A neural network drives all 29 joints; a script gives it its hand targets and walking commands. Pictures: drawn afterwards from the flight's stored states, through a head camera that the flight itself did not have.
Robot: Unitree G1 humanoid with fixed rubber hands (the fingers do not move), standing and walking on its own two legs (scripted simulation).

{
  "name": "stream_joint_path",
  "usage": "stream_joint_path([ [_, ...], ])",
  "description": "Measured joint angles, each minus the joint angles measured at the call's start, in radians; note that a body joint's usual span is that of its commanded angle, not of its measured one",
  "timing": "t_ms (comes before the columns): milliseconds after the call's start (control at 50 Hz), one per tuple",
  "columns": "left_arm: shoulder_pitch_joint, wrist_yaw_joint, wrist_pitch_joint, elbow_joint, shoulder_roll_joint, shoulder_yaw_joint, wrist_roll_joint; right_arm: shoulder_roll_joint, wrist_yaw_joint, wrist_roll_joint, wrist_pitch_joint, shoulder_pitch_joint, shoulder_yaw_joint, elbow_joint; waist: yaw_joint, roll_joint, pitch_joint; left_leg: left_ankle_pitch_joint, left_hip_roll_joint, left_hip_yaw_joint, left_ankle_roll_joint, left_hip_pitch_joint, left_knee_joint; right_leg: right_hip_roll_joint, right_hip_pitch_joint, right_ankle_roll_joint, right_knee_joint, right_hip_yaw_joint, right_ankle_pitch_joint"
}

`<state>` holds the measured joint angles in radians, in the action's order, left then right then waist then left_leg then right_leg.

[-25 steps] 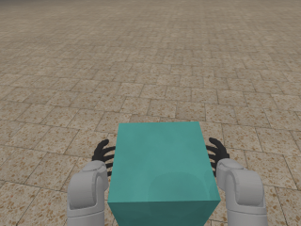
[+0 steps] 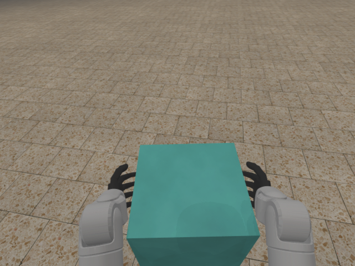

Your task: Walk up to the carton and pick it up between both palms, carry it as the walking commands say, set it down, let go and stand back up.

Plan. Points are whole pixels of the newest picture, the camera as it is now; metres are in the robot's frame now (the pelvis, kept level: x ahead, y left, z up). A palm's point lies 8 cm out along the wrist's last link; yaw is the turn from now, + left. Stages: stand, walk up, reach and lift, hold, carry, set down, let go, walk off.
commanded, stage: carry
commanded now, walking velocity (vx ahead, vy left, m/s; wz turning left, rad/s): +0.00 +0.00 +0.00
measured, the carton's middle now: (188, 212) +0.27 +0.00 +0.02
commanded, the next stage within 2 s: none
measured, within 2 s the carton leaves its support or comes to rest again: neither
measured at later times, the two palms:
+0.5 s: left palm (115, 199) +0.26 +0.15 +0.09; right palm (259, 196) +0.26 -0.15 +0.09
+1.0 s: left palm (118, 154) +0.40 +0.17 +0.08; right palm (234, 151) +0.40 -0.13 +0.08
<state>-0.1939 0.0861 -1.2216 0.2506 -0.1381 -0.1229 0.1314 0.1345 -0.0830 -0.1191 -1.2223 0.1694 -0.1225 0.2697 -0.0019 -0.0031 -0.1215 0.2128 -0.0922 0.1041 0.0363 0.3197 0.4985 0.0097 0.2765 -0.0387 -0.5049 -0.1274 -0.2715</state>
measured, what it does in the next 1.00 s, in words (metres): walks ahead: right foot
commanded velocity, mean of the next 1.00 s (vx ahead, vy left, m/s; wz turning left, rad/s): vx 0.22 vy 0.00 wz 0.00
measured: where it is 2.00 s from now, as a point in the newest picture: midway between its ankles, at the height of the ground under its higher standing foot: outside the picture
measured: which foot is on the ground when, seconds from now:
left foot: down 0.00-0.90, up 0.92-1.00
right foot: down 0.00-0.70, up 0.72-0.86, down 0.88-1.00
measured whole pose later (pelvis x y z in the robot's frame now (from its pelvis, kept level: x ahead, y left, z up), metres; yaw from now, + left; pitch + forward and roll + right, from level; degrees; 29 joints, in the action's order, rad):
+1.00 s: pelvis +0.14 +0.02 +0.00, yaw +1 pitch +4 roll +0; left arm -0.17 0.09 -1.21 0.28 -0.14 -0.08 0.13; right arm 0.13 -0.09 -0.10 -1.23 0.12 -0.13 0.34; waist 0.00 0.00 -0.11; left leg 0.48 -0.07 0.13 0.01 0.35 0.77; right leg 0.06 0.20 -0.02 -0.45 -0.23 -0.33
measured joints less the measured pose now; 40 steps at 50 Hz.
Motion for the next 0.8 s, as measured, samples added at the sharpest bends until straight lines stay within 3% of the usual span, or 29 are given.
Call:
stream_joint_path([
  [500, 0.006, -0.001, 0.014, -0.004, 0.001, 0.002, -0.001, 0.000, 0.000, 0.001, 0.012, -0.003, 0.002, -0.004, 0.001, -0.001, 0.004, 0.000, 0.005, -0.004, -0.004, 0.002, 0.003, 0.005, -0.001, 0.003, -0.002, -0.005, -0.001],
  [600, 0.006, 0.000, -0.002, -0.006, 0.000, 0.016, 0.003, -0.003, -0.001, 0.009, 0.004, -0.026, -0.002, 0.007, 0.006, 0.014, -0.002, 0.131, 0.011, -0.001, -0.038, -0.004, 0.060, 0.016, -0.031, 0.005, -0.001, -0.009, -0.022],
  [660, 0.005, 0.002, -0.015, -0.009, 0.000, 0.020, 0.008, -0.004, -0.001, 0.013, -0.002, -0.033, -0.004, 0.004, 0.004, 0.034, -0.014, 0.120, 0.029, 0.018, -0.047, -0.035, 0.028, 0.041, -0.050, 0.019, -0.002, -0.008, -0.041],
  [720, 0.005, 0.001, -0.022, -0.001, 0.001, 0.007, 0.012, -0.002, 0.000, 0.010, -0.003, -0.015, 0.001, -0.012, 0.003, 0.046, -0.024, 0.049, 0.052, 0.041, -0.042, -0.064, -0.002, 0.073, -0.036, 0.042, -0.063, 0.009, -0.092],
  [800, 0.021, -0.004, -0.020, 0.006, 0.004, -0.019, 0.003, 0.000, -0.003, -0.001, -0.004, -0.005, 0.028, -0.032, 0.007, 0.015, -0.039, 0.101, 0.046, 0.073, -0.049, -0.090, -0.012, 0.075, 0.047, 0.050, -0.181, -0.001, -0.167],
])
